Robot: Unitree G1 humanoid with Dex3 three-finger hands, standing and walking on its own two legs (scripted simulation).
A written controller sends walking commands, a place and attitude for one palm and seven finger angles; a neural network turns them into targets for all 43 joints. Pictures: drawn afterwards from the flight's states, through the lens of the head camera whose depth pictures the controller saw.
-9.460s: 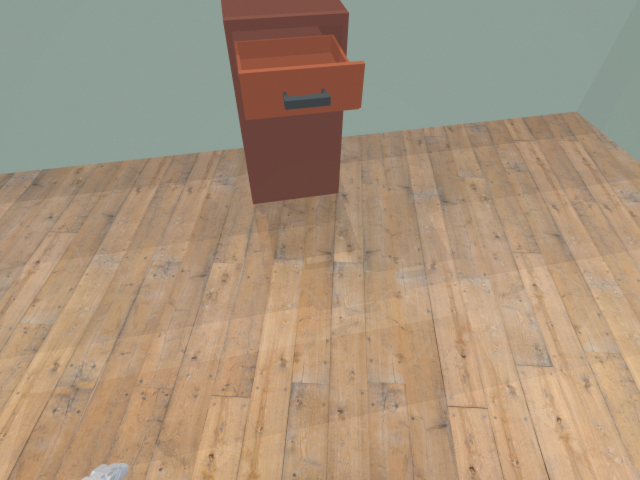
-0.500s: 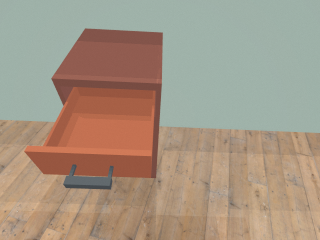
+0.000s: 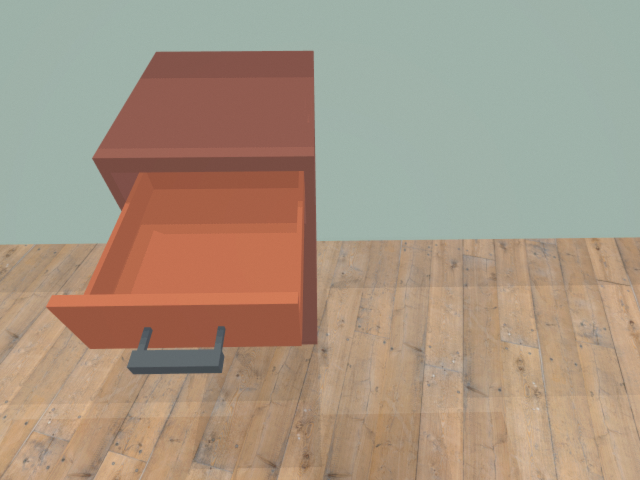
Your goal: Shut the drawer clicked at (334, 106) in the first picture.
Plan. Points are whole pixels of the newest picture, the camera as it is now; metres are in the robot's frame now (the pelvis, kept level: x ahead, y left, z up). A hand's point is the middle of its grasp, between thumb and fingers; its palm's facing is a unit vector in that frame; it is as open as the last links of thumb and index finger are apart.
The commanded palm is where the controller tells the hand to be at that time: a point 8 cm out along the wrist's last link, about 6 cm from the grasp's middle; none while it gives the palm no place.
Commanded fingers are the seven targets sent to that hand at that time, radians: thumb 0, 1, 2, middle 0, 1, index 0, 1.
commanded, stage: come to a stop and stand still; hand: left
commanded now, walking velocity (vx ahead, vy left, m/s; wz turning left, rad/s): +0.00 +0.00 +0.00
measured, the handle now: (180, 347) +0.31 +0.23 -0.08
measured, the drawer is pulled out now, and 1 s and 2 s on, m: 0.29 0.29 0.29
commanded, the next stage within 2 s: look again from close up in 0.40 s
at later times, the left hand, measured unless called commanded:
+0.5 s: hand out of the picture -0.03 +0.17 -0.17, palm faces +0.01 -0.98 -0.20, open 7.4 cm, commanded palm none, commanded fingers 0.00 0.90 0.90 -0.20 -0.30 -0.20 -0.30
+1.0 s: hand out of the picture -0.02 +0.16 -0.17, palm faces +0.03 -0.98 -0.18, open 7.4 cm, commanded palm none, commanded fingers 0.00 0.90 0.90 -0.20 -0.30 -0.20 -0.30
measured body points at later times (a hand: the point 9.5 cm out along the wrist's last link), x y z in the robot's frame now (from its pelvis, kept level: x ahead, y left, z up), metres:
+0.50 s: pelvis -0.02 +0.00 +0.01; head -0.01 -0.01 +0.45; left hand -0.03 +0.23 -0.15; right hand -0.05 -0.22 -0.16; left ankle -0.04 +0.11 -0.73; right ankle +0.00 -0.11 -0.73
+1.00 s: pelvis -0.01 -0.01 +0.01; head -0.01 -0.01 +0.46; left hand -0.02 +0.21 -0.15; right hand -0.02 -0.22 -0.16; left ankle -0.04 +0.11 -0.73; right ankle +0.00 -0.11 -0.73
